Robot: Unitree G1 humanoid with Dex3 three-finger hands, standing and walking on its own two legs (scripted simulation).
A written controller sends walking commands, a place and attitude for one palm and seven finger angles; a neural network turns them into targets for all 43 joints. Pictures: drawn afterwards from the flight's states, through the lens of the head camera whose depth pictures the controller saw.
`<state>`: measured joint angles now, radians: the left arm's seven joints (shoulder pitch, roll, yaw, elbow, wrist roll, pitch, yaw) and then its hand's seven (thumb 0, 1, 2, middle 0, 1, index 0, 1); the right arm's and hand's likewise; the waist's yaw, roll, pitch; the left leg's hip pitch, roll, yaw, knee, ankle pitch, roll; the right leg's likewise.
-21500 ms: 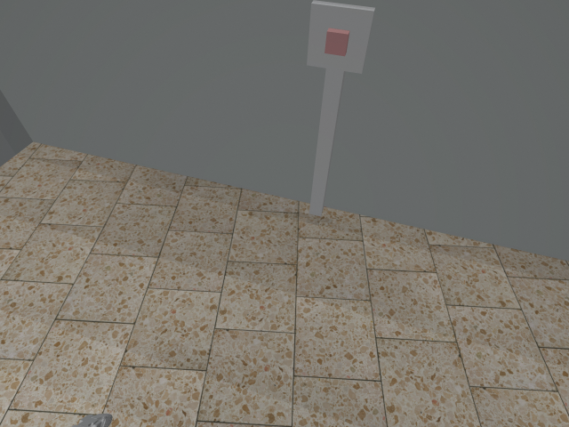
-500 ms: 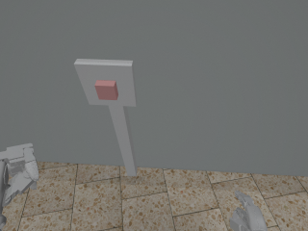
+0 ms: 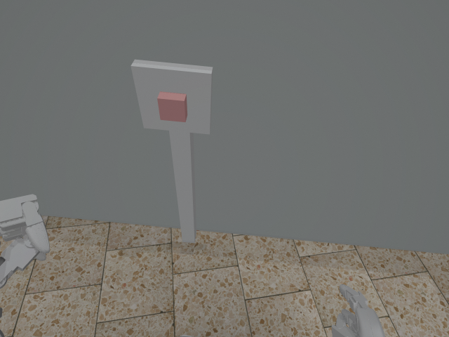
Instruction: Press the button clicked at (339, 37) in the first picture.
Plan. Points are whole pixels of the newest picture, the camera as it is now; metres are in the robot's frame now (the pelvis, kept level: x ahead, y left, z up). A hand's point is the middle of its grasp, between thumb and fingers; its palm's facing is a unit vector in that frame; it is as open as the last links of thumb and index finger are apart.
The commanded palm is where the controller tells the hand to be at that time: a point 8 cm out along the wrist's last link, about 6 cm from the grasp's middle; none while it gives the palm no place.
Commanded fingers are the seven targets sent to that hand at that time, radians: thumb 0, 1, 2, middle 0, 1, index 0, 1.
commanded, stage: step back with the hand held close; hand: left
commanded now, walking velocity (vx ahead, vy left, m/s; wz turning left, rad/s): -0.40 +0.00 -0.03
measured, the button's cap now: (173, 106) +0.60 +0.16 +0.07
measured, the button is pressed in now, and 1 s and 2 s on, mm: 0 0 0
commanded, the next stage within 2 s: stop stepping back and stand still in 0.54 s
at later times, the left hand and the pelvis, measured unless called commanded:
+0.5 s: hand out of the picture +0.12 +0.25 +0.17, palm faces +0.36 -0.83 -0.43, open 3.1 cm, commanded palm +0.06 +0.29 +0.19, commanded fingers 0.00 0.90 0.90 -1.30 -1.50 -1.30 -1.50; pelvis -0.07 +0.01 +0.00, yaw +0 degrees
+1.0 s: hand out of the picture +0.00 +0.26 +0.18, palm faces +0.45 -0.83 -0.34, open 3.1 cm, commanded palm -0.05 +0.30 +0.19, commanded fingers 0.00 0.90 0.90 -1.30 -1.50 -1.30 -1.50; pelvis -0.18 +0.02 +0.00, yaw +0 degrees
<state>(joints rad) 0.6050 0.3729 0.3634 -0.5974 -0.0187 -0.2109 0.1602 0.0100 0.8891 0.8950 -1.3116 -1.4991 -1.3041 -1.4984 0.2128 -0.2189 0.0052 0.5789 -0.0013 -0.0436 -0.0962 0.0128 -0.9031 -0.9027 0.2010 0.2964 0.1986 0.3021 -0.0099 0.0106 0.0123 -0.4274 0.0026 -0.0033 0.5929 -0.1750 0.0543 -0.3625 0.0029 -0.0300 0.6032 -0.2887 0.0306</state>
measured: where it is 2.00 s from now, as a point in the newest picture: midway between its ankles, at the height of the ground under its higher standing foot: outside the picture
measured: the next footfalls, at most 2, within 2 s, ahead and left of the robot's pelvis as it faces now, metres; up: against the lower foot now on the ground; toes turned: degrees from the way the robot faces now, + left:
right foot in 0.16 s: -0.05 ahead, -0.13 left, +0.00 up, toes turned +2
left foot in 0.46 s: +0.04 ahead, +0.08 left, +0.00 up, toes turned -2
